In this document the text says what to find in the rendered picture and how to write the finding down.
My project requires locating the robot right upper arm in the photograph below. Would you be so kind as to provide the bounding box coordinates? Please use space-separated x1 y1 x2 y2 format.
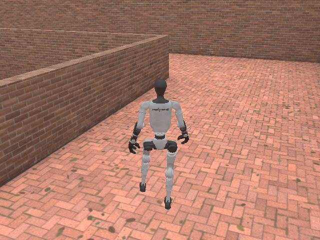
171 101 185 128

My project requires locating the robot right thigh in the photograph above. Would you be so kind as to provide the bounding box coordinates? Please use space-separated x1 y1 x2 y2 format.
165 140 178 179

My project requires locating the robot left hand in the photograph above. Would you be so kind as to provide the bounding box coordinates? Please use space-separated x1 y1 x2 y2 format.
128 141 140 154

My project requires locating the robot left foot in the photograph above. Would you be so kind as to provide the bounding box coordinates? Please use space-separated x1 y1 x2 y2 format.
139 182 146 192

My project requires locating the robot left upper arm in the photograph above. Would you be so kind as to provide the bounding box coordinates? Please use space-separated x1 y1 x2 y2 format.
136 101 150 129

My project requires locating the robot right forearm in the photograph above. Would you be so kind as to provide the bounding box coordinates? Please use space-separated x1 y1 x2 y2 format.
179 120 188 137

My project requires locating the robot left forearm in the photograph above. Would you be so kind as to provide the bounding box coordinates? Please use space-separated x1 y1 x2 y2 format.
130 122 141 144

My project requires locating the robot right hand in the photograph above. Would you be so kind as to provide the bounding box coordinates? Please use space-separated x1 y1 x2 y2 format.
177 135 189 144

